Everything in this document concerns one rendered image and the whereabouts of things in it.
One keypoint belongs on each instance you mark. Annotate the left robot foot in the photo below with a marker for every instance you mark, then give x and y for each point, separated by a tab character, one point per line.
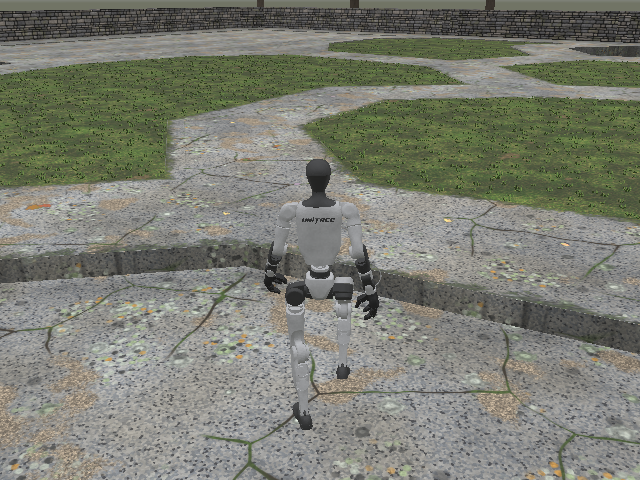
304	421

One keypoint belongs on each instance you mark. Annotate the robot left forearm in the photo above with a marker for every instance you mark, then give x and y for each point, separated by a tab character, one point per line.
272	262

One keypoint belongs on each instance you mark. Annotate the left robot hand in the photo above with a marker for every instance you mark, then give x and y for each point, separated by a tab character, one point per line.
279	278

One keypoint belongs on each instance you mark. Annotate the robot right forearm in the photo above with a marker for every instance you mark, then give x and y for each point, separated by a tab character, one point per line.
365	273

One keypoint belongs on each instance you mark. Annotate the humanoid robot torso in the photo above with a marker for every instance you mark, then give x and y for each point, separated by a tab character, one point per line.
319	241

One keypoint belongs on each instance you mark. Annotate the left robot upper arm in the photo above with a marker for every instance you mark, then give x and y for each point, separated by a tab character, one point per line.
287	213

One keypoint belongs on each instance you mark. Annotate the right robot hand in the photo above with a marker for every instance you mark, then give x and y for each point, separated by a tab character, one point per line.
372	306

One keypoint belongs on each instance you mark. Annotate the right robot upper arm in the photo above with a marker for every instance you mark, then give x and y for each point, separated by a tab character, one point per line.
351	212

